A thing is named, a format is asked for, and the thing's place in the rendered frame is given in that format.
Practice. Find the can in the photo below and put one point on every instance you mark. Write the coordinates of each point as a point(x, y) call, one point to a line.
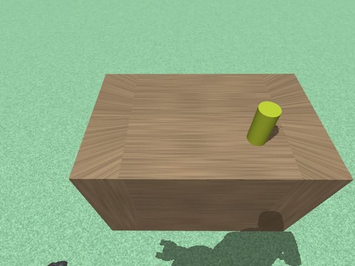
point(263, 123)

